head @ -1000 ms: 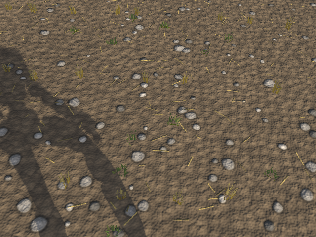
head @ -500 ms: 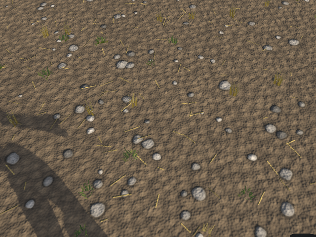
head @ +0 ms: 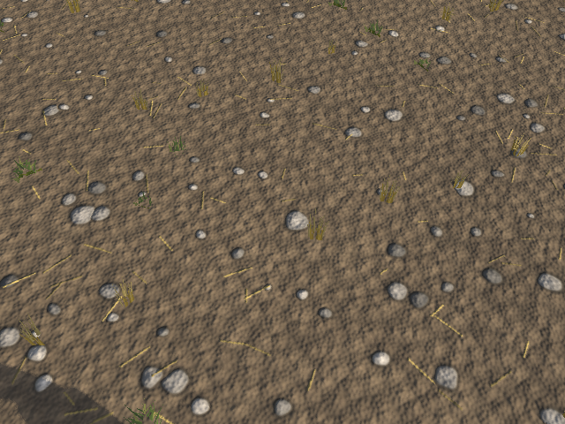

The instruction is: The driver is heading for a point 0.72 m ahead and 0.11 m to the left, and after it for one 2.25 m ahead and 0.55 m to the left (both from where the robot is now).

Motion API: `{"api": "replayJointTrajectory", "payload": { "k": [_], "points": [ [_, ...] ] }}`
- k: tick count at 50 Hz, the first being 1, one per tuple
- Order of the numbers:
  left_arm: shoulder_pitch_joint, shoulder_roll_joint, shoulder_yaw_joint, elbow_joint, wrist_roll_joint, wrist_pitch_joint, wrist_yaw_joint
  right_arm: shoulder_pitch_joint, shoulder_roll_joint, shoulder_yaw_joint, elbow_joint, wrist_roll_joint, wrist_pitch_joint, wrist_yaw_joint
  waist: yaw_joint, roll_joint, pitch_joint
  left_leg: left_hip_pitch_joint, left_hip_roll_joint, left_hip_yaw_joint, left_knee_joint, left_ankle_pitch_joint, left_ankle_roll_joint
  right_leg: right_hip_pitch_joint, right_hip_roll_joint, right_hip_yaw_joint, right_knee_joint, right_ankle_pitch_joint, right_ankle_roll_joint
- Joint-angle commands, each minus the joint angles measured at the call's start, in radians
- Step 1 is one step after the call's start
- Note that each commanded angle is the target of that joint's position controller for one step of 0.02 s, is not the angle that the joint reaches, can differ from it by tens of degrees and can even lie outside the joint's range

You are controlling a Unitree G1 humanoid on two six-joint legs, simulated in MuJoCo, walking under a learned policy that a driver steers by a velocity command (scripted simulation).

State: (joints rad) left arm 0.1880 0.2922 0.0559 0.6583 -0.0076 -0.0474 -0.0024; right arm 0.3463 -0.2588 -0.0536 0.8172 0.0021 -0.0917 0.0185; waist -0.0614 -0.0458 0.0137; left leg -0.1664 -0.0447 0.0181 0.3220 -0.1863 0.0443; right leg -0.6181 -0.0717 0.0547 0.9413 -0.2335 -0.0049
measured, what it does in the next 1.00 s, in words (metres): walks ahead: right foot, then left foot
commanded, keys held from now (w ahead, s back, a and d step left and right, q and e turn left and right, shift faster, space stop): w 0.52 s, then w+q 0.48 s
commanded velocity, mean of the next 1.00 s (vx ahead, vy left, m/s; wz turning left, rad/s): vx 0.50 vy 0.00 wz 0.13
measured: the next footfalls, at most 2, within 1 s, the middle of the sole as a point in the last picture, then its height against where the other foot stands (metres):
right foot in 0.24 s outside the picture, level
left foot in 0.76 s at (236, 389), level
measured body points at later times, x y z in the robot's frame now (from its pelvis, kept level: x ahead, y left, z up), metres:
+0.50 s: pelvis +0.26 -0.07 +0.00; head +0.28 -0.08 +0.45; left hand +0.32 +0.21 -0.11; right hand +0.42 -0.34 -0.10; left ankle +0.36 +0.10 -0.68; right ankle +0.24 -0.15 -0.75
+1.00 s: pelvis +0.53 +0.01 +0.00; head +0.56 +0.03 +0.45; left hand +0.65 +0.31 -0.10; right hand +0.66 -0.25 -0.11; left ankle +0.53 +0.08 -0.75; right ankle +0.63 -0.16 -0.67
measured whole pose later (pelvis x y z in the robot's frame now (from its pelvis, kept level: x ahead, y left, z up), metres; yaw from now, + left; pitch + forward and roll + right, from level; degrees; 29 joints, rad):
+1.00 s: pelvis +0.53 +0.01 +0.00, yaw +12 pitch +2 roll +0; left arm 0.16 0.31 0.05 0.71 0.02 -0.10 0.01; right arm 0.31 -0.28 -0.05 0.74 0.01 -0.05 0.02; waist -0.04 -0.03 0.04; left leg -0.23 -0.11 -0.07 0.36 -0.15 0.10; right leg -0.62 -0.09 0.07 0.98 -0.26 0.04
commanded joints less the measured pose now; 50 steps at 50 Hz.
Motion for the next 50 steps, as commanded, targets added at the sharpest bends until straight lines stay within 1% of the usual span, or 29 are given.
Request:
{"api": "replayJointTrajectory", "payload": {
  "k": [1,5,8,9,10,11,12,13,14,15,16,17,18,21,25,29,34,36,37,38,39,40,41,42,43,44,45,47,50],
  "points": [
    [-0.07,0.016,-0.006,-0.077,0.001,-0.022,-0.009,-0.063,-0.178,-0.038,-0.065,0.011,-0.012,-0.007,0.014,0.125,-0.003,0.018,0.243,-0.178,-0.167,0.178,0.169,-0.011,-0.019,-0.012,-0.177,0.15,0.008],
    [-0.18,0.028,-0.006,-0.101,-0.011,-0.029,-0.023,0.007,-0.199,-0.037,-0.028,0.023,0.002,-0.006,-0.027,0.127,0.016,0.049,0.253,-0.143,-0.145,0.18,0.149,0.057,0.014,-0.04,-0.332,0.234,0.008],
    [-0.215,0.047,0.0,-0.121,-0.015,-0.035,-0.035,0.029,-0.216,-0.041,-0.007,0.028,0.017,-0.008,-0.019,0.138,0.03,0.118,0.293,-0.159,-0.101,0.212,0.131,0.08,0.029,-0.046,-0.401,0.164,-0.026],
    [-0.191,0.058,0.005,-0.117,-0.013,-0.036,-0.036,0.024,-0.224,-0.043,-0.003,0.029,0.023,-0.01,0.004,0.142,0.021,0.131,0.298,-0.156,-0.069,0.267,0.121,0.127,0.039,-0.055,-0.426,0.142,-0.041],
    [-0.122,0.077,0.017,-0.098,-0.008,-0.037,-0.033,0.008,-0.229,-0.043,-0.003,0.032,0.027,-0.013,0.052,0.138,-0.014,0.126,0.279,-0.127,0.009,0.397,0.102,0.239,0.063,-0.079,-0.468,0.146,-0.062],
    [0.005,0.119,0.04,-0.058,-0.001,-0.035,-0.026,0.014,-0.207,-0.034,-0.002,0.029,0.029,-0.015,0.109,0.116,-0.097,0.087,0.23,-0.08,0.166,0.509,0.077,0.433,0.075,-0.087,-0.482,0.151,-0.091],
    [0.19,0.191,0.062,-0.027,0.011,-0.031,-0.014,0.0,-0.156,-0.011,-0.03,0.006,0.024,-0.018,0.187,0.026,-0.243,-0.091,0.179,-0.029,0.456,0.331,0.033,0.722,-0.093,0.095,-0.449,0.187,-0.157],
    [0.243,0.277,0.078,-0.011,0.013,-0.023,-0.014,0.099,-0.055,0.022,-0.057,0.002,0.003,-0.015,0.142,-0.243,-0.348,-0.48,0.017,0.001,0.8,-0.27,-0.032,1.013,-0.312,0.534,-0.539,0.018,-0.311],
    [0.258,0.186,0.056,-0.009,0.0,-0.021,-0.016,0.052,-0.147,0.001,-0.045,0.018,-0.013,-0.01,0.179,-0.168,-0.338,-0.603,0.049,-0.114,0.93,-0.382,-0.029,0.992,-0.31,0.642,-0.615,-0.119,-0.314],
    [0.195,0.153,0.04,-0.013,-0.002,-0.024,-0.017,-0.028,-0.189,-0.013,-0.072,0.036,-0.021,-0.005,0.167,-0.118,-0.202,-0.66,0.096,-0.105,0.95,-0.3,-0.018,0.882,-0.276,0.51,-0.633,-0.096,-0.278],
    [0.136,0.129,0.032,-0.018,0.002,-0.025,-0.018,-0.076,-0.178,-0.01,-0.079,0.03,-0.021,-0.007,0.141,-0.053,-0.135,-0.632,0.134,-0.083,0.914,-0.215,-0.019,0.759,-0.231,0.403,-0.651,-0.011,-0.257],
    [0.088,0.106,0.024,-0.019,0.008,-0.027,-0.022,-0.096,-0.168,-0.012,-0.082,0.013,-0.018,-0.008,0.113,-0.028,-0.079,-0.597,0.157,-0.08,0.858,-0.161,-0.028,0.651,-0.198,0.335,-0.683,0.076,-0.249],
    [0.06,0.088,0.018,-0.02,0.015,-0.032,-0.024,-0.081,-0.157,-0.014,-0.079,0.008,-0.009,-0.007,0.079,-0.042,-0.063,-0.537,0.177,-0.088,0.824,-0.123,-0.034,0.574,-0.173,0.286,-0.711,0.141,-0.242],
    [0.048,0.098,0.024,0.002,0.005,-0.05,-0.024,-0.072,-0.111,-0.006,-0.075,0.005,0.018,-0.01,0.043,-0.038,-0.038,-0.488,0.183,-0.075,0.74,-0.061,-0.06,0.474,-0.152,0.191,-0.777,0.24,-0.255],
    [0.091,0.128,0.033,0.043,0.004,-0.05,-0.01,-0.204,-0.085,0.005,-0.11,-0.002,0.019,-0.007,0.074,-0.007,0.007,-0.506,0.175,-0.066,0.501,0.152,-0.073,0.463,-0.121,0.088,-0.809,0.283,-0.231],
    [0.152,0.159,0.039,0.085,-0.001,-0.045,-0.004,-0.322,-0.076,0.015,-0.137,0.014,0.011,0.013,0.125,-0.007,0.03,-0.46,0.14,-0.037,0.318,0.294,-0.055,0.507,-0.126,0.012,-0.812,0.243,-0.2],
    [0.196,0.169,0.047,0.141,-0.004,-0.026,0.004,-0.405,-0.093,0.011,-0.192,0.021,0.014,0.04,0.139,-0.006,0.056,-0.514,0.112,-0.043,0.246,0.164,0.007,0.69,-0.196,-0.032,-0.742,0.325,-0.164],
    [0.172,0.185,0.052,0.14,-0.004,-0.014,0.012,-0.357,-0.115,0.0,-0.194,0.014,0.015,0.046,0.102,-0.028,0.012,-0.415,0.067,0.006,0.234,0.077,0.04,0.724,-0.192,-0.072,-0.639,0.592,-0.135],
    [0.153,0.192,0.053,0.135,-0.004,-0.006,0.018,-0.264,-0.139,-0.016,-0.173,0.01,0.016,0.044,0.048,-0.032,-0.051,-0.274,0.025,0.046,0.214,0.077,0.062,0.712,-0.168,-0.11,-0.514,0.771,-0.112],
    [0.157,0.178,0.046,0.124,0.002,0.001,0.028,-0.116,-0.189,-0.046,-0.133,0.012,0.019,0.036,-0.015,-0.01,-0.14,-0.051,-0.003,0.044,0.2,0.109,0.091,0.631,-0.124,-0.159,-0.315,0.817,-0.078],
    [0.199,0.133,0.026,0.083,0.021,-0.01,0.033,0.028,-0.291,-0.078,-0.118,0.009,0.026,0.022,-0.041,0.126,-0.263,0.317,0.194,-0.278,0.223,0.127,0.198,0.3,-0.048,-0.193,0.037,0.533,-0.02],
    [0.265,0.034,-0.01,0.075,0.039,-0.039,0.016,0.054,-0.312,-0.076,-0.111,0.026,0.024,0.026,0.005,0.302,-0.366,0.556,0.364,-0.751,0.073,-0.062,0.331,-0.037,0.132,-0.073,0.296,-0.309,0.024],
    [0.171,0.124,0.01,0.069,0.004,-0.066,0.0,0.071,-0.23,-0.054,-0.116,0.027,0.024,0.023,-0.048,0.22,-0.344,0.558,0.354,-0.765,0.006,-0.173,0.301,-0.148,0.084,0.057,0.38,-0.315,0.006],
    [0.083,0.147,0.015,0.035,-0.022,-0.083,-0.006,0.012,-0.211,-0.048,-0.127,0.019,0.022,0.018,-0.042,0.172,-0.205,0.429,0.326,-0.635,-0.014,-0.109,0.268,-0.196,0.045,0.042,0.36,-0.225,-0.008],
    [0.04,0.139,0.012,0.026,-0.009,-0.092,-0.001,-0.043,-0.2,-0.046,-0.141,0.012,0.022,0.015,-0.015,0.082,-0.135,0.294,0.291,-0.545,-0.026,-0.019,0.25,-0.169,0.009,0.032,0.296,-0.151,-0.012],
    [0.034,0.141,0.019,0.024,0.01,-0.091,0.006,-0.089,-0.178,-0.039,-0.155,0.005,0.023,0.013,0.023,0.062,-0.089,0.172,0.264,-0.478,-0.045,0.093,0.24,-0.107,-0.017,0.032,0.223,-0.106,-0.005],
    [0.047,0.139,0.023,0.02,0.018,-0.081,0.007,-0.117,-0.161,-0.033,-0.169,-0.004,0.023,0.01,0.055,0.086,-0.081,0.095,0.239,-0.445,-0.067,0.16,0.24,-0.044,-0.031,0.039,0.188,-0.082,0.003],
    [0.067,0.114,0.021,0.019,0.023,-0.061,0.009,-0.127,-0.156,-0.035,-0.175,0.002,0.021,0.004,0.081,0.106,-0.067,0.01,0.216,-0.395,-0.097,0.221,0.251,-0.005,-0.031,0.026,0.12,-0.067,0.03],
    [-0.017,0.085,0.012,-0.009,0.028,-0.047,0.015,-0.089,-0.19,-0.046,-0.161,0.008,0.02,-0.016,0.062,0.1,-0.025,-0.064,0.18,-0.326,-0.117,0.262,0.238,-0.017,-0.013,0.008,-0.043,0.079,0.067]
  ]
}}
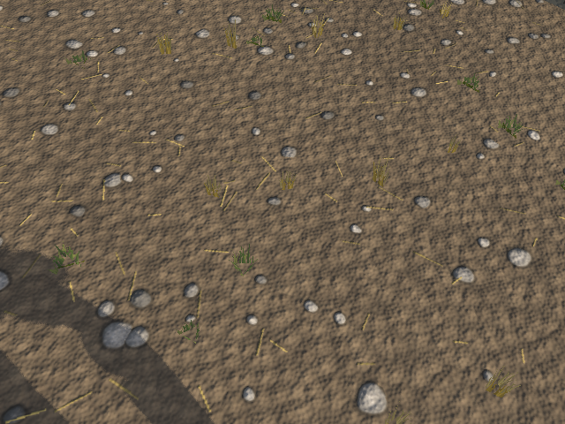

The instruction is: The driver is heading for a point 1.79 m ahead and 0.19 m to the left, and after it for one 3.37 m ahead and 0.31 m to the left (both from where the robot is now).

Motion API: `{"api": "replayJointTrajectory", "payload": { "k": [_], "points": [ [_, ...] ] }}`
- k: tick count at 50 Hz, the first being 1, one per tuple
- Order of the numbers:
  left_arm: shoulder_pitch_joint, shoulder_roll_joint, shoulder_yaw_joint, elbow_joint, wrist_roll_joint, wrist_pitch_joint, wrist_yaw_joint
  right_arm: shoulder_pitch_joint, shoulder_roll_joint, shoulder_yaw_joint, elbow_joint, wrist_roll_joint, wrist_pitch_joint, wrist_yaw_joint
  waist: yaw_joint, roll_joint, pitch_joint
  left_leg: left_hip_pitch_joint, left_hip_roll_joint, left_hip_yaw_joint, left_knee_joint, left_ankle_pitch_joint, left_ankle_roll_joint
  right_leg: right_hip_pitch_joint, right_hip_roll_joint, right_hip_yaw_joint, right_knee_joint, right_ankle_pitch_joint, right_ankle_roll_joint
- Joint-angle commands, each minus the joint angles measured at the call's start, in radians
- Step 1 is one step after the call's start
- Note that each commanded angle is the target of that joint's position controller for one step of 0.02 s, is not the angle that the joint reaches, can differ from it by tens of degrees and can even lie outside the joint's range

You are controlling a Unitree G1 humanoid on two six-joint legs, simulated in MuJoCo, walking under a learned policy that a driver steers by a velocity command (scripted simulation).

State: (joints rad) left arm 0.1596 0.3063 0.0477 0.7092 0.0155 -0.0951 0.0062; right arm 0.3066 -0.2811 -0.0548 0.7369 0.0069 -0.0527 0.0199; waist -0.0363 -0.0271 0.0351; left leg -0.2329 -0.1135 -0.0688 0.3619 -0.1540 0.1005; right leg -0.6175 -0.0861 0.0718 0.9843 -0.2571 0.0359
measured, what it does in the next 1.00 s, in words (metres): walks ahead, turning left: right foot, then left foot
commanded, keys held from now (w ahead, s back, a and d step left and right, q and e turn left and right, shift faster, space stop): w+q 0.42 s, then w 0.58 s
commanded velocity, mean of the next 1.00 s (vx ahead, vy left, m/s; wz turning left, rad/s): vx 0.50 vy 0.00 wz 0.36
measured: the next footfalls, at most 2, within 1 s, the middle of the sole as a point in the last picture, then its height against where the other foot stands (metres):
right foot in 0.26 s outside the picture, level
left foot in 0.76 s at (189, 405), level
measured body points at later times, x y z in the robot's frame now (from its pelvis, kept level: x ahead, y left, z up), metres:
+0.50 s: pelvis +0.27 -0.04 +0.00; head +0.30 -0.04 +0.45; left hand +0.26 +0.25 -0.11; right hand +0.50 -0.26 -0.10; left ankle +0.28 +0.12 -0.67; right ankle +0.29 -0.14 -0.74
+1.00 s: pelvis +0.51 +0.11 +0.00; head +0.53 +0.13 +0.45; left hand +0.54 +0.42 -0.11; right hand +0.68 -0.12 -0.11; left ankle +0.47 +0.19 -0.74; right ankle +0.64 -0.03 -0.67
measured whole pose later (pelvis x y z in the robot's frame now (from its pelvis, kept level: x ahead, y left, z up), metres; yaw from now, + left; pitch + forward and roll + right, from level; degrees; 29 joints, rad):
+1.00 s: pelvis +0.51 +0.11 +0.00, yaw +21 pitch +1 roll +1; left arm 0.17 0.31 0.05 0.81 -0.01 -0.07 -0.01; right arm 0.32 -0.27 -0.05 0.75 0.00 -0.07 0.02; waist -0.03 -0.04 0.02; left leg -0.16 -0.06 0.04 0.31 -0.17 0.07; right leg -0.63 -0.13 0.03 1.00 -0.21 0.02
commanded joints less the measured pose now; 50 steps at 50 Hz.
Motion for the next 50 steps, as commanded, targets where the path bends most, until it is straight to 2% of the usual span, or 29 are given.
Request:
{"api": "replayJointTrajectory", "payload": {
  "k": [1,4,8,10,11,12,13,14,15,16,17,18,19,21,25,30,34,35,36,37,38,39,40,41,42,43,44,46,50],
  "points": [
    [-0.029,0.06,0.017,-0.069,0.005,-0.001,0.005,-0.033,-0.171,-0.047,-0.074,0.007,-0.017,-0.022,0.023,0.081,-0.04,-0.011,0.229,-0.218,-0.152,0.217,0.163,-0.002,0.013,-0.009,-0.163,0.175,0.031],
    [-0.14,0.038,0.007,-0.093,-0.005,-0.012,-0.006,0.015,-0.176,-0.05,-0.056,0.015,-0.006,-0.033,-0.021,0.1,-0.034,-0.038,0.194,-0.199,-0.13,0.141,0.12,0.084,0.061,-0.016,-0.361,0.334,0.033],
    [-0.214,0.07,0.017,-0.118,-0.02,-0.026,-0.024,0.074,-0.172,-0.05,-0.035,0.022,0.009,-0.039,-0.039,0.111,-0.031,0.057,0.23,-0.301,-0.053,0.074,0.105,0.121,0.09,0.015,-0.48,0.311,0.016],
    [-0.194,0.092,0.027,-0.115,-0.023,-0.035,-0.028,0.068,-0.173,-0.053,-0.036,0.019,0.016,-0.043,-0.018,0.137,-0.035,0.107,0.249,-0.358,0.005,0.089,0.091,0.162,0.093,0.023,-0.512,0.227,-0.008],
    [-0.149,0.102,0.034,-0.105,-0.024,-0.039,-0.027,0.055,-0.169,-0.054,-0.04,0.018,0.02,-0.043,0.009,0.153,-0.045,0.109,0.245,-0.371,0.041,0.117,0.08,0.224,0.095,0.011,-0.534,0.198,-0.027],
    [-0.061,0.123,0.048,-0.083,-0.019,-0.043,-0.021,0.041,-0.145,-0.046,-0.048,0.016,0.02,-0.041,0.056,0.149,-0.091,0.088,0.205,-0.35,0.122,0.164,0.054,0.363,0.086,0.0,-0.575,0.207,-0.058],
    [0.076,0.166,0.063,-0.068,-0.002,-0.046,-0.012,0.028,-0.093,-0.027,-0.067,0.006,0.016,-0.035,0.122,0.094,-0.214,-0.009,0.154,-0.288,0.342,0.114,0.02,0.609,-0.04,0.1,-0.54,0.189,-0.12],
    [0.202,0.251,0.087,-0.042,0.012,-0.033,-0.006,0.15,-0.032,-0.006,-0.089,0.023,0.007,-0.036,0.108,-0.16,-0.373,-0.345,0.011,-0.134,0.676,-0.211,-0.059,0.988,-0.27,0.476,-0.563,0.031,-0.276],
    [0.22,0.196,0.077,-0.029,-0.016,-0.023,-0.014,0.167,-0.092,-0.01,-0.092,0.029,0.001,-0.037,0.106,-0.262,-0.366,-0.518,0.057,-0.113,0.852,-0.44,-0.076,1.001,-0.351,0.715,-0.649,-0.191,-0.31],
    [0.169,0.124,0.057,-0.041,-0.021,-0.017,-0.011,0.088,-0.168,-0.032,-0.087,0.031,0.005,-0.036,0.124,-0.141,-0.216,-0.571,0.108,-0.12,0.919,-0.358,-0.084,0.873,-0.309,0.594,-0.678,-0.255,-0.266],
    [0.121,0.098,0.047,-0.048,-0.013,-0.009,-0.009,0.019,-0.172,-0.036,-0.099,0.022,0.012,-0.036,0.116,-0.07,-0.127,-0.556,0.141,-0.079,0.922,-0.283,-0.091,0.75,-0.264,0.453,-0.691,-0.166,-0.231],
    [0.083,0.077,0.039,-0.04,-0.01,-0.004,-0.009,-0.02,-0.159,-0.038,-0.113,0.012,0.014,-0.033,0.097,-0.05,-0.057,-0.538,0.167,-0.068,0.879,-0.231,-0.096,0.64,-0.222,0.351,-0.721,-0.061,-0.219],
    [0.06,0.058,0.031,-0.034,-0.004,-0.006,-0.008,-0.026,-0.144,-0.041,-0.118,0.012,0.019,-0.029,0.074,-0.071,-0.03,-0.501,0.196,-0.064,0.845,-0.195,-0.095,0.57,-0.19,0.271,-0.748,0.011,-0.207],
    [0.046,0.057,0.033,-0.019,-0.007,-0.013,-0.009,-0.015,-0.098,-0.034,-0.122,0.022,0.03,-0.021,0.054,-0.094,-0.014,-0.455,0.216,-0.038,0.809,-0.162,-0.1,0.496,-0.161,0.164,-0.796,0.093,-0.209],
    [0.079,0.103,0.047,0.029,-0.01,-0.024,-0.017,-0.077,-0.053,-0.017,-0.145,0.009,0.026,-0.018,0.055,-0.041,-0.01,-0.467,0.217,-0.041,0.626,-0.04,-0.111,0.498,-0.163,0.055,-0.839,0.25,-0.248],
    [0.13,0.144,0.051,0.078,-0.035,-0.007,-0.018,-0.242,-0.033,0.003,-0.177,0.008,-0.001,0.011,0.105,-0.026,0.018,-0.38,0.194,0.047,0.324,0.154,-0.095,0.523,-0.135,-0.063,-0.841,0.308,-0.221],
    [0.194,0.176,0.057,0.128,-0.05,0.017,-0.017,-0.319,-0.059,-0.002,-0.214,0.014,-0.006,0.024,0.107,-0.047,0.035,-0.358,0.17,0.071,0.215,0.061,-0.057,0.639,-0.19,-0.054,-0.793,0.39,-0.202],
    [0.192,0.185,0.059,0.135,-0.052,0.023,-0.015,-0.301,-0.074,-0.009,-0.213,0.011,-0.007,0.024,0.086,-0.059,0.021,-0.31,0.152,0.085,0.19,0.027,-0.04,0.659,-0.194,-0.062,-0.752,0.49,-0.192],
    [0.181,0.194,0.059,0.14,-0.056,0.029,-0.012,-0.234,-0.096,-0.022,-0.197,0.005,-0.007,0.022,0.037,-0.065,-0.024,-0.192,0.122,0.112,0.152,0.029,-0.019,0.658,-0.179,-0.089,-0.664,0.649,-0.174],
    [0.181,0.181,0.052,0.144,-0.055,0.033,-0.008,-0.095,-0.136,-0.046,-0.151,0.001,-0.005,0.016,-0.036,-0.052,-0.11,0.02,0.09,0.136,0.118,0.066,0.01,0.611,-0.139,-0.133,-0.501,0.756,-0.148],
    [0.18,0.144,0.034,0.13,-0.035,0.028,-0.004,0.071,-0.196,-0.07,-0.112,-0.002,0.002,0.002,-0.108,-0.009,-0.225,0.308,0.187,0.023,0.16,0.102,0.052,0.429,-0.098,-0.162,-0.258,0.585,-0.108],
    [0.263,0.028,-0.008,0.088,-0.014,0.01,-0.012,0.142,-0.305,-0.088,-0.101,-0.013,0.006,-0.007,-0.065,0.25,-0.358,0.643,0.46,-0.463,0.093,-0.049,0.213,0.026,0.068,-0.168,0.14,-0.019,-0.036],
    [0.232,0.087,0.005,0.108,-0.027,-0.01,-0.018,0.151,-0.229,-0.068,-0.104,-0.001,0.004,-0.005,-0.091,0.226,-0.436,0.646,0.508,-0.663,-0.022,-0.111,0.245,-0.078,0.084,-0.002,0.29,-0.316,-0.039],
    [0.157,0.144,0.024,0.077,-0.058,-0.02,-0.024,0.089,-0.189,-0.049,-0.101,-0.002,-0.002,-0.001,-0.079,0.189,-0.276,0.531,0.473,-0.512,-0.037,-0.098,0.203,-0.164,0.031,0.005,0.327,-0.267,-0.051],
    [0.104,0.133,0.02,0.066,-0.059,-0.023,-0.022,0.031,-0.158,-0.04,-0.103,-0.001,-0.006,0.0,-0.052,0.139,-0.183,0.396,0.422,-0.379,-0.051,-0.035,0.172,-0.155,-0.012,-0.017,0.282,-0.182,-0.058],
    [0.085,0.121,0.021,0.066,-0.041,-0.02,-0.018,-0.023,-0.13,-0.032,-0.101,-0.005,-0.01,0.004,-0.02,0.106,-0.116,0.272,0.383,-0.296,-0.083,0.041,0.156,-0.121,-0.038,-0.025,0.215,-0.12,-0.052],
    [0.102,0.116,0.025,0.074,-0.032,-0.009,-0.017,-0.058,-0.102,-0.024,-0.104,-0.012,-0.017,0.006,0.017,0.117,-0.092,0.183,0.353,-0.24,-0.117,0.102,0.143,-0.055,-0.062,-0.014,0.173,-0.073,-0.049],
    [0.138,0.074,0.018,0.09,-0.029,0.014,-0.018,-0.08,-0.103,-0.027,-0.095,-0.01,-0.03,0.007,0.053,0.116,-0.08,0.093,0.343,-0.189,-0.177,0.151,0.158,0.011,-0.066,-0.019,0.13,-0.027,-0.03],
    [0.03,0.051,0.01,0.057,-0.015,0.028,-0.014,-0.05,-0.132,-0.036,-0.051,-0.007,-0.043,-0.005,0.044,0.083,-0.017,0.067,0.323,-0.086,-0.231,0.198,0.155,-0.048,-0.067,-0.019,-0.072,0.159,-0.002]
  ]
}}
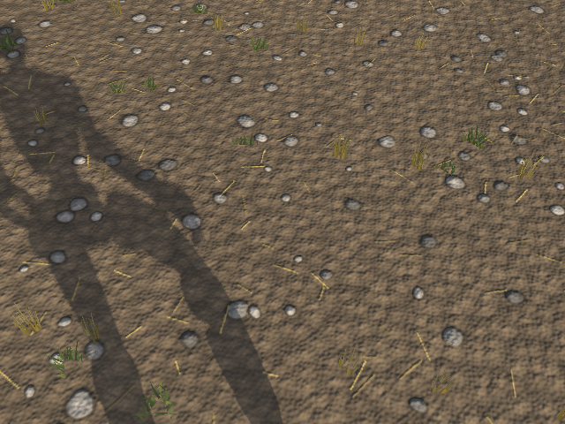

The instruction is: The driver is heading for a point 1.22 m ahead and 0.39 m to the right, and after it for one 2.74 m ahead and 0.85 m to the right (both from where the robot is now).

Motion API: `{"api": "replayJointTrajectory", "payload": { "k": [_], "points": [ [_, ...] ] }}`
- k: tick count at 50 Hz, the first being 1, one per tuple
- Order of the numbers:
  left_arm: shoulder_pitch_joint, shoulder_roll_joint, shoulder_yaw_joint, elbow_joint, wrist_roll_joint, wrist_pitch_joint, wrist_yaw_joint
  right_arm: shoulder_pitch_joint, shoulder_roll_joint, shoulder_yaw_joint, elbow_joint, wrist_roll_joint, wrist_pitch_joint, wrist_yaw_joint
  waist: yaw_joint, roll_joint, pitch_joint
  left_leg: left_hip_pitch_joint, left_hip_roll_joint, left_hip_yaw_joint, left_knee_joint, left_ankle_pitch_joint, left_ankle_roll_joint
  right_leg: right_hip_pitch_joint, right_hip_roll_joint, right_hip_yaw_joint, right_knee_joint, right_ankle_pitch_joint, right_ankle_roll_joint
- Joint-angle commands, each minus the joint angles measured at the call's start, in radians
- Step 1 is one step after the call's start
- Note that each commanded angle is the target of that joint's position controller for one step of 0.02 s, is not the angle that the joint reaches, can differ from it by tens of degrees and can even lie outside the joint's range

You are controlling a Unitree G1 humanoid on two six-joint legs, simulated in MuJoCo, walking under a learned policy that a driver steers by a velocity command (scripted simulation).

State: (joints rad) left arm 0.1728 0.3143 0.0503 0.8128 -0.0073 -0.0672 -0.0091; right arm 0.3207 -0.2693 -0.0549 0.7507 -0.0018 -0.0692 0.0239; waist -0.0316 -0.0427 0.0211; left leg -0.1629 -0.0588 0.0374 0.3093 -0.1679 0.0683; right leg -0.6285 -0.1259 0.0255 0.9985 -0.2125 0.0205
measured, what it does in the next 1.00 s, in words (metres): walks ahead: right foot, then left foot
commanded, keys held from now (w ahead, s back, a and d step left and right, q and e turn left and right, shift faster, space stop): w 0.74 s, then w+e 0.26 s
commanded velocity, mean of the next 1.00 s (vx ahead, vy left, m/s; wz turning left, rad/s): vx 0.50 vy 0.00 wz -0.05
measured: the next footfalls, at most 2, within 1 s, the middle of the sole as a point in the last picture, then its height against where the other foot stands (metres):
right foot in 0.28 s outside the picture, level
left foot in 0.82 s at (243, 369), level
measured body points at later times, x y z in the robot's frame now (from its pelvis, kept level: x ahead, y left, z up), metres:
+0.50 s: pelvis +0.28 -0.07 +0.00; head +0.30 -0.09 +0.45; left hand +0.34 +0.20 -0.12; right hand +0.40 -0.35 -0.12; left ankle +0.31 +0.09 -0.67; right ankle +0.29 -0.16 -0.75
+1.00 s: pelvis +0.55 +0.00 +0.00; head +0.58 +0.01 +0.44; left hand +0.65 +0.27 -0.14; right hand +0.63 -0.29 -0.11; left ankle +0.58 +0.08 -0.75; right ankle +0.52 -0.16 -0.66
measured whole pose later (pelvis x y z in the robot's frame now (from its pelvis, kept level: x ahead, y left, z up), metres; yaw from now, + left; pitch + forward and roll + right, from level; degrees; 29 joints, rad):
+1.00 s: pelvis +0.55 +0.00 +0.00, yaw -6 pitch +1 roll +1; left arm 0.27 0.31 0.06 0.89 -0.03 -0.05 0.00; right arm 0.23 -0.25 -0.06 0.83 -0.01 -0.10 0.02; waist -0.01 -0.05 0.03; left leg -0.22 -0.02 0.12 0.37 -0.17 0.05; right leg -0.52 -0.08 0.05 1.12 -0.30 -0.02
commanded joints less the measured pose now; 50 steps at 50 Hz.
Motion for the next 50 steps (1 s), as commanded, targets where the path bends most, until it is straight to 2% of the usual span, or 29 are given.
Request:
{"api": "replayJointTrajectory", "payload": {
  "k": [1,5,9,11,12,13,14,15,16,17,18,19,20,22,24,30,33,36,38,39,40,41,42,43,44,45,46,48,50],
  "points": [
    [-0.017,0.036,0.004,-0.053,0.007,-0.003,-0.002,-0.054,-0.148,-0.037,-0.055,0.003,-0.025,-0.012,0.028,0.097,0.008,-0.002,0.255,-0.165,-0.183,0.207,0.174,-0.032,-0.019,0.022,-0.157,0.176,0.014],
    [-0.152,0.022,-0.008,-0.086,-0.003,-0.016,-0.021,0.014,-0.181,-0.045,-0.009,0.013,-0.017,-0.022,-0.024,0.097,0.039,0.015,0.249,-0.115,-0.186,0.148,0.144,0.031,0.027,-0.009,-0.369,0.323,0.005],
    [-0.217,0.047,-0.004,-0.12,-0.006,-0.022,-0.039,0.058,-0.195,-0.052,0.038,0.023,-0.001,-0.027,-0.029,0.1,0.056,0.15,0.308,-0.135,-0.124,0.173,0.123,0.008,0.043,0.006,-0.462,0.246,-0.038],
    [-0.184,0.066,0.003,-0.115,-0.004,-0.026,-0.044,0.054,-0.203,-0.056,0.051,0.024,0.01,-0.032,-0.004,0.116,0.033,0.202,0.322,-0.139,-0.065,0.28,0.103,0.065,0.062,-0.012,-0.485,0.168,-0.064],
    [-0.121,0.085,0.013,-0.099,-0.002,-0.028,-0.042,0.037,-0.208,-0.056,0.052,0.024,0.016,-0.034,0.036,0.124,-0.006,0.209,0.303,-0.12,0.015,0.431,0.086,0.164,0.091,-0.043,-0.504,0.145,-0.084],
    [0.017,0.123,0.036,-0.055,0.001,-0.028,-0.034,0.035,-0.189,-0.048,0.052,0.02,0.023,-0.037,0.1,0.109,-0.094,0.176,0.251,-0.08,0.182,0.549,0.061,0.355,0.12,-0.071,-0.513,0.15,-0.111],
    [0.189,0.192,0.058,-0.02,0.007,-0.026,-0.025,0.053,-0.144,-0.026,0.033,0.001,0.025,-0.041,0.158,0.024,-0.242,0.01,0.193,-0.032,0.468,0.364,0.022,0.646,-0.017,0.079,-0.474,0.197,-0.168],
    [0.257,0.28,0.078,0.0,0.01,-0.018,-0.025,0.177,-0.029,0.008,0.013,0.002,0.004,-0.031,0.102,-0.249,-0.362,-0.41,0.004,-0.023,0.837,-0.223,-0.057,0.992,-0.241,0.567,-0.579,-0.033,-0.339],
    [0.257,0.18,0.052,-0.004,-0.01,-0.019,-0.027,0.125,-0.11,-0.007,0.029,0.017,-0.017,-0.027,0.144,-0.188,-0.374,-0.535,0.019,-0.164,0.97,-0.41,-0.053,1.007,-0.247,0.709,-0.69,-0.194,-0.34],
    [0.187,0.142,0.038,-0.016,-0.007,-0.021,-0.024,0.034,-0.167,-0.024,0.002,0.043,-0.031,-0.021,0.14,-0.131,-0.226,-0.609,0.072,-0.158,0.996,-0.341,-0.037,0.896,-0.221,0.568,-0.706,-0.188,-0.292],
    [0.124,0.121,0.032,-0.029,0.002,-0.021,-0.021,-0.028,-0.161,-0.02,-0.013,0.041,-0.036,-0.025,0.117,-0.051,-0.15,-0.591,0.124,-0.128,0.955,-0.252,-0.031,0.768,-0.183,0.454,-0.717,-0.103,-0.265],
    [0.076,0.095,0.025,-0.034,0.009,-0.022,-0.021,-0.065,-0.153,-0.023,-0.019,0.024,-0.036,-0.029,0.093,-0.019,-0.084,-0.561,0.155,-0.115,0.89,-0.193,-0.035,0.647,-0.151,0.373,-0.742,0.006,-0.257],
    [0.053,0.07,0.016,-0.037,0.021,-0.027,-0.021,-0.052,-0.145,-0.027,-0.016,0.017,-0.027,-0.03,0.06,-0.038,-0.072,-0.497,0.181,-0.123,0.85,-0.15,-0.035,0.571,-0.125,0.32,-0.765,0.082,-0.247],
    [0.047,0.069,0.017,-0.03,0.016,-0.035,-0.022,-0.016,-0.107,-0.022,-0.003,0.015,-0.008,-0.029,0.031,-0.043,-0.067,-0.438,0.191,-0.116,0.795,-0.125,-0.047,0.505,-0.108,0.256,-0.812,0.156,-0.259],
    [0.059,0.094,0.024,-0.014,0.008,-0.041,-0.017,-0.053,-0.088,-0.017,-0.015,0.008,0.005,-0.032,0.027,-0.027,-0.033,-0.465,0.2,-0.104,0.716,-0.073,-0.068,0.472,-0.108,0.203,-0.853,0.201,-0.272],
    [0.128,0.126,0.031,0.029,-0.003,-0.028,0.003,-0.246,-0.056,-0.002,-0.056,0.009,-0.006,-0.018,0.085,-0.012,0.02,-0.461,0.17,-0.064,0.365,0.234,-0.084,0.494,-0.054,0.058,-0.886,0.233,-0.223],
    [0.188,0.135,0.033,0.061,-0.009,-0.017,0.005,-0.334,-0.056,0.002,-0.082,0.018,-0.013,-0.004,0.118,-0.01,0.044,-0.453,0.148,-0.051,0.273,0.26,-0.079,0.555,-0.078,0.053,-0.867,0.217,-0.22],
    [0.209,0.144,0.039,0.084,-0.014,0.0,0.01,-0.377,-0.072,-0.001,-0.104,0.02,-0.02,0.012,0.113,-0.02,0.057,-0.468,0.137,-0.059,0.214,0.186,-0.048,0.654,-0.125,0.068,-0.816,0.263,-0.206],
    [0.202,0.155,0.045,0.09,-0.016,0.01,0.014,-0.341,-0.095,-0.009,-0.099,0.017,-0.024,0.017,0.081,-0.033,0.035,-0.389,0.116,-0.048,0.187,0.113,-0.022,0.686,-0.138,0.081,-0.75,0.379,-0.189],
    [0.182,0.161,0.045,0.088,-0.018,0.015,0.015,-0.264,-0.117,-0.022,-0.08,0.014,-0.027,0.014,0.029,-0.037,-0.007,-0.269,0.088,-0.025,0.159,0.099,-0.005,0.675,-0.118,0.07,-0.662,0.52,-0.174],
    [0.173,0.141,0.037,0.084,-0.014,0.018,0.016,-0.111,-0.162,-0.047,-0.032,0.01,-0.029,0.005,-0.043,-0.019,-0.105,-0.043,0.077,-0.014,0.15,0.116,0.022,0.613,-0.064,0.04,-0.491,0.586,-0.148],
    [0.175,0.085,0.014,0.055,0.009,0.016,0.016,0.074,-0.236,-0.069,0.001,-0.004,-0.027,-0.007,-0.109,0.082,-0.267,0.275,0.252,-0.195,0.194,0.137,0.082,0.41,0.003,-0.001,-0.187,0.34,-0.11],
    [0.305,-0.038,-0.021,0.044,0.002,-0.004,0.01,0.114,-0.305,-0.082,0.021,-0.006,-0.019,-0.006,-0.043,0.351,-0.39,0.582,0.477,-0.64,0.089,-0.061,0.228,0.025,0.179,-0.015,0.145,-0.313,-0.049],
    [0.249,0.077,0.006,0.061,-0.024,-0.019,0.007,0.111,-0.198,-0.057,0.014,0.002,-0.018,-0.007,-0.088,0.245,-0.36,0.531,0.464,-0.702,0.011,-0.219,0.21,-0.075,0.135,0.111,0.265,-0.371,-0.053],
    [0.16,0.128,0.024,0.032,-0.045,-0.026,0.005,0.04,-0.157,-0.042,0.008,0.002,-0.021,-0.011,-0.079,0.199,-0.208,0.405,0.434,-0.551,-0.014,-0.207,0.163,-0.13,0.089,0.102,0.282,-0.284,-0.064],
    [0.116,0.119,0.025,0.024,-0.042,-0.026,0.011,-0.03,-0.133,-0.034,0.003,0.0,-0.025,-0.012,-0.049,0.144,-0.136,0.277,0.396,-0.439,-0.044,-0.133,0.137,-0.101,0.042,0.079,0.25,-0.194,-0.061],
    [0.099,0.107,0.03,0.024,-0.029,-0.019,0.015,-0.08,-0.1,-0.026,0.005,-0.003,-0.029,-0.01,-0.024,0.136,-0.075,0.174,0.36,-0.349,-0.08,-0.06,0.122,-0.071,0.016,0.079,0.2,-0.134,-0.055],
    [0.141,0.066,0.032,0.036,-0.028,0.008,0.015,-0.122,-0.076,-0.023,0.015,-0.014,-0.043,-0.008,0.023,0.155,-0.047,0.063,0.324,-0.228,-0.14,0.034,0.108,0.026,-0.013,0.085,0.158,-0.066,-0.046],
    [0.133,0.033,0.03,0.026,-0.027,0.03,0.015,-0.129,-0.088,-0.028,0.033,-0.013,-0.053,-0.011,0.04,0.13,-0.016,0.021,0.323,-0.142,-0.174,0.123,0.116,0.013,-0.019,0.085,0.128,-0.027,-0.036]
  ]
}}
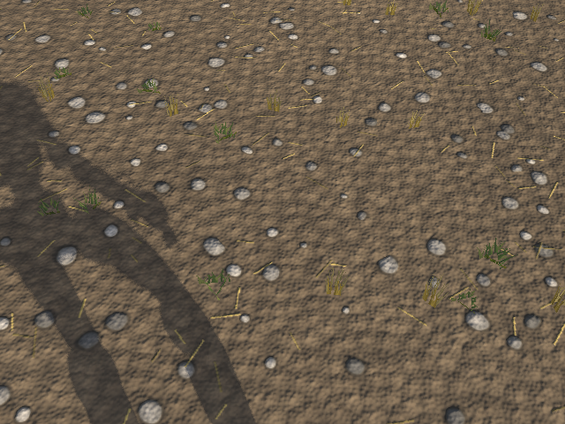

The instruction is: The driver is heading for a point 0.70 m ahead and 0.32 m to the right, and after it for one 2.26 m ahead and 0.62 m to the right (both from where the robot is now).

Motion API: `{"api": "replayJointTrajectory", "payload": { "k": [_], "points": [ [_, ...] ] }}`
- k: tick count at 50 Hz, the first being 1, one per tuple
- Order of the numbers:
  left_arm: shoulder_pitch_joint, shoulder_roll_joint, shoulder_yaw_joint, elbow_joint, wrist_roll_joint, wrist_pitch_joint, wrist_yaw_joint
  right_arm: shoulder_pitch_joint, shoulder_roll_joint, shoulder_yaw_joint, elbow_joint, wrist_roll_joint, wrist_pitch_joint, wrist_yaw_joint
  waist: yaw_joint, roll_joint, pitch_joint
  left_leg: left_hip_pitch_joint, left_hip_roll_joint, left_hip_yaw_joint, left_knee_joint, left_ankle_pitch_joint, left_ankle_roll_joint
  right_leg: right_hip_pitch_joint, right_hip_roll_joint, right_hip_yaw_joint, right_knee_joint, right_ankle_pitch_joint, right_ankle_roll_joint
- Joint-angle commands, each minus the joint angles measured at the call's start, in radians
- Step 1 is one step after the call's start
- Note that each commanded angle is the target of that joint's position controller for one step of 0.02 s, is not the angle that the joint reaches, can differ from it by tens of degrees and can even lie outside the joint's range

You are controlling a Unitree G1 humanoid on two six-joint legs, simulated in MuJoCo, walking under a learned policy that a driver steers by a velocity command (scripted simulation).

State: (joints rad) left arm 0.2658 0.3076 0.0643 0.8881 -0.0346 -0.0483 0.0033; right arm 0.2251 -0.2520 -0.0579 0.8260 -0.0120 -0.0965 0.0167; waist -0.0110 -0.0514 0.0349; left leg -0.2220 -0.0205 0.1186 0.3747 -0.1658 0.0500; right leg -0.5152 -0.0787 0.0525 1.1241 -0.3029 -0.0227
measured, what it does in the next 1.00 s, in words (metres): walks ahead, turning right: right foot, then left foot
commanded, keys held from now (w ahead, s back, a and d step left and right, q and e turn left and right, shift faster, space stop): w+e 1.00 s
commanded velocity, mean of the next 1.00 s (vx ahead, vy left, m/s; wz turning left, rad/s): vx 0.50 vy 0.00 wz -0.55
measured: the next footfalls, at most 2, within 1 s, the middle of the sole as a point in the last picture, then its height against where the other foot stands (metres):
right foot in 0.36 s outside the picture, level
left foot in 0.84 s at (308, 345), level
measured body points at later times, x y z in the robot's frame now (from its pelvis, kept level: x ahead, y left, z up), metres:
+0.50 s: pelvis +0.27 -0.08 -0.01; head +0.30 -0.10 +0.44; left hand +0.46 +0.16 -0.12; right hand +0.31 -0.38 -0.13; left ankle +0.23 +0.10 -0.65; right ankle +0.30 -0.15 -0.74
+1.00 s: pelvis +0.56 -0.12 +0.00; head +0.58 -0.13 +0.44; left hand +0.80 +0.06 -0.12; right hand +0.51 -0.42 -0.11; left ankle +0.64 -0.05 -0.74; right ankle +0.43 -0.20 -0.65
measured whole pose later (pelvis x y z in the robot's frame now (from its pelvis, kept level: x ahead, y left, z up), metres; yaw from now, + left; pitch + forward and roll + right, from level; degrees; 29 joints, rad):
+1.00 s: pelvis +0.56 -0.12 +0.00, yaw -35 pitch +1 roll +1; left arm 0.30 0.31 0.08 0.72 -0.03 -0.02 0.01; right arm 0.18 -0.26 -0.06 0.79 -0.01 -0.10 0.01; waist 0.00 -0.05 0.02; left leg -0.27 -0.02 0.05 0.43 -0.18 0.02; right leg -0.48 -0.02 0.07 1.18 -0.37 -0.02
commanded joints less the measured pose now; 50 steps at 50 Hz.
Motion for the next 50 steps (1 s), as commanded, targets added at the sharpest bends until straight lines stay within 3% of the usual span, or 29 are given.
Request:
{"api": "replayJointTrajectory", "payload": {
  "k": [1,7,12,15,16,17,18,19,20,21,22,23,24,27,29,33,35,38,40,41,42,43,44,45,46,47,48,50],
  "points": [
    [0.021,0.035,0.017,-0.06,0.003,0.017,0.003,-0.03,-0.117,-0.03,-0.034,-0.005,-0.028,-0.007,0.021,0.127,-0.017,0.079,0.286,-0.189,-0.249,0.154,0.137,-0.126,-0.067,0.062,-0.024,0.1,0.013],
    [-0.137,0.009,0.007,-0.122,0.015,0.01,-0.026,0.003,-0.158,-0.04,0.002,-0.001,-0.014,-0.03,-0.023,0.093,0.033,0.124,0.255,0.003,-0.275,0.228,0.11,-0.143,-0.046,-0.008,-0.341,0.362,0.016],
    [-0.273,0.003,-0.001,-0.201,0.014,0.01,-0.055,0.084,-0.19,-0.054,0.043,0.021,0.021,-0.035,-0.065,0.081,0.072,0.303,0.308,0.063,-0.209,0.344,0.098,-0.194,-0.022,-0.077,-0.475,0.295,-0.023],
    [-0.228,0.042,0.019,-0.223,0.012,0.017,-0.066,0.059,-0.227,-0.065,0.037,0.032,0.044,-0.042,-0.008,0.129,0.01,0.362,0.316,0.102,-0.044,0.765,0.067,-0.064,0.055,-0.153,-0.486,0.15,-0.075],
    [-0.148,0.07,0.036,-0.21,0.009,0.02,-0.065,0.046,-0.238,-0.068,0.032,0.035,0.053,-0.046,0.043,0.144,-0.039,0.355,0.309,0.112,0.08,0.897,0.056,0.041,0.094,-0.177,-0.484,0.105,-0.099],
    [-0.005,0.115,0.064,-0.177,0.007,0.021,-0.058,0.023,-0.242,-0.067,0.026,0.04,0.06,-0.048,0.126,0.132,-0.111,0.288,0.279,0.132,0.273,0.899,0.029,0.244,0.135,-0.183,-0.547,0.147,-0.135],
    [0.162,0.195,0.101,-0.134,0.007,0.031,-0.037,0.027,-0.218,-0.056,0.012,0.026,0.054,-0.051,0.197,0.053,-0.199,0.064,0.235,0.133,0.562,0.638,-0.018,0.549,0.08,-0.04,-0.591,0.162,-0.185],
    [0.141,0.299,0.115,-0.134,-0.002,0.027,-0.027,0.111,-0.059,-0.009,-0.042,-0.013,0.027,-0.035,0.072,-0.214,-0.255,-0.403,0.023,0.064,0.913,-0.333,-0.085,0.864,-0.175,0.512,-0.669,0.03,-0.363],
    [0.163,0.234,0.091,-0.168,0.012,0.009,-0.033,0.034,-0.113,-0.01,-0.056,0.022,-0.019,-0.019,0.124,-0.1,-0.388,-0.523,-0.015,-0.188,1.035,-0.444,-0.07,0.936,-0.256,0.784,-0.817,-0.075,-0.418],
    [0.129,0.175,0.074,-0.163,0.02,-0.006,-0.036,-0.068,-0.161,-0.024,-0.087,0.06,-0.044,-0.009,0.14,-0.05,-0.258,-0.606,0.039,-0.21,1.017,-0.349,-0.042,0.859,-0.232,0.645,-0.846,-0.001,-0.361],
    [0.07,0.145,0.065,-0.169,0.015,-0.016,-0.035,-0.081,-0.155,-0.02,-0.088,0.054,-0.057,-0.013,0.098,0.014,-0.169,-0.578,0.085,-0.207,0.928,-0.259,-0.026,0.716,-0.186,0.513,-0.841,0.09,-0.323],
    [-0.001,0.111,0.056,-0.183,0.015,-0.019,-0.034,-0.079,-0.16,-0.027,-0.074,0.027,-0.059,-0.02,0.054,0.047,-0.113,-0.513,0.116,-0.205,0.838,-0.209,-0.033,0.578,-0.146,0.418,-0.848,0.194,-0.295],
    [-0.042,0.083,0.044,-0.201,0.026,-0.021,-0.029,-0.059,-0.171,-0.035,-0.066,0.015,-0.048,-0.022,0.02,0.034,-0.097,-0.438,0.137,-0.212,0.787,-0.171,-0.04,0.487,-0.117,0.358,-0.869,0.277,-0.283],
    [-0.038,0.107,0.048,-0.207,0.022,-0.024,-0.013,-0.055,-0.14,-0.033,-0.074,-0.001,-0.013,-0.022,-0.007,0.032,-0.071,-0.376,0.134,-0.187,0.654,-0.116,-0.087,0.356,-0.087,0.282,-0.907,0.399,-0.285],
    [-0.006,0.137,0.056,-0.2,0.02,-0.022,0.002,-0.129,-0.116,-0.024,-0.101,-0.004,-0.005,-0.024,0.012,0.024,-0.04,-0.386,0.114,-0.171,0.514,-0.003,-0.115,0.308,-0.056,0.233,-0.916,0.407,-0.266],
    [0.048,0.141,0.058,-0.187,0.015,-0.009,0.013,-0.267,-0.087,-0.008,-0.141,0.008,-0.011,-0.01,0.072,-0.022,-0.019,-0.287,0.049,-0.159,0.226,0.248,-0.121,0.248,0.002,0.192,-0.899,0.268,-0.199],
    [0.082,0.14,0.059,-0.173,0.01,-0.006,0.013,-0.307,-0.102,-0.01,-0.16,0.018,-0.016,-0.003,0.087,-0.032,-0.017,-0.263,0.034,-0.174,0.172,0.272,-0.114,0.271,-0.017,0.235,-0.875,0.219,-0.189],
    [0.1,0.128,0.057,-0.165,0.009,0.003,0.019,-0.305,-0.141,-0.022,-0.168,0.021,-0.03,0.007,0.075,-0.049,-0.023,-0.252,0.03,-0.206,0.109,0.191,-0.086,0.371,-0.055,0.324,-0.784,0.196,-0.174],
    [0.081,0.126,0.058,-0.171,0.013,0.01,0.023,-0.231,-0.163,-0.033,-0.15,0.022,-0.041,0.008,0.029,-0.08,-0.04,-0.163,0.024,-0.191,0.081,0.116,-0.054,0.392,-0.058,0.361,-0.71,0.246,-0.157],
    [0.071,0.099,0.048,-0.18,0.016,0.011,0.021,-0.135,-0.186,-0.047,-0.125,0.014,-0.046,0.003,-0.02,-0.075,-0.093,-0.019,0.031,-0.182,0.053,0.118,-0.025,0.371,-0.013,0.338,-0.614,0.301,-0.13],
    [0.066,0.045,0.026,-0.198,0.027,0.008,0.016,0.009,-0.233,-0.062,-0.109,-0.003,-0.05,-0.005,-0.085,-0.002,-0.223,0.229,0.168,-0.304,0.08,0.071,0.036,0.267,0.045,0.269,-0.366,0.226,-0.094],
    [0.204,-0.025,0.006,-0.224,0.006,-0.002,0.015,0.123,-0.321,-0.083,-0.081,-0.016,-0.037,-0.007,-0.04,0.303,-0.364,0.583,0.408,-0.745,0.012,-0.113,0.201,-0.084,0.196,0.129,-0.022,-0.201,-0.015],
    [0.224,0.062,0.014,-0.213,-0.011,-0.006,0.018,0.124,-0.253,-0.07,-0.074,0.013,-0.03,0.001,-0.046,0.336,-0.348,0.593,0.46,-0.946,-0.064,-0.37,0.225,-0.248,0.126,0.135,0.144,-0.289,-0.002],
    [0.123,0.137,0.034,-0.215,-0.009,-0.001,0.018,0.07,-0.172,-0.049,-0.094,0.018,-0.024,-0.003,-0.074,0.219,-0.207,0.471,0.409,-0.793,-0.087,-0.396,0.175,-0.29,0.081,0.134,0.191,-0.198,0.004],
    [0.053,0.143,0.038,-0.228,0.003,0.005,0.02,0.017,-0.147,-0.039,-0.101,0.009,-0.015,-0.006,-0.065,0.15,-0.125,0.346,0.364,-0.639,-0.093,-0.274,0.137,-0.266,0.045,0.095,0.179,-0.123,0.009],
    [0.012,0.13,0.04,-0.242,0.015,0.005,0.018,-0.018,-0.125,-0.031,-0.095,0.003,-0.01,-0.006,-0.049,0.132,-0.062,0.238,0.322,-0.534,-0.115,-0.151,0.125,-0.241,0.018,0.089,0.131,-0.073,0.01],
    [0.01,0.113,0.042,-0.248,0.014,0.009,0.012,-0.033,-0.11,-0.024,-0.089,-0.004,-0.01,-0.009,-0.025,0.153,-0.042,0.173,0.293,-0.453,-0.137,-0.072,0.113,-0.198,-0.01,0.088,0.093,-0.04,0.007],
    [0.02,0.066,0.035,-0.255,0.003,0.021,0.003,-0.033,-0.11,-0.026,-0.074,0.002,-0.016,-0.01,-0.01,0.17,-0.03,0.119,0.271,-0.351,-0.183,0.002,0.118,-0.162,-0.03,0.061,0.041,-0.02,0.008]
  ]
}}
Keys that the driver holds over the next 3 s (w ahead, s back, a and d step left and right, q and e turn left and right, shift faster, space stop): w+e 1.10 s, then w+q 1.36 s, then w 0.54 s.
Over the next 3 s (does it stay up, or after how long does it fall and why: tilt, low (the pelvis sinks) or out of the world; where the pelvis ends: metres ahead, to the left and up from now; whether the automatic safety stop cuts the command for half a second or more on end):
stays up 1.53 -0.46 0.00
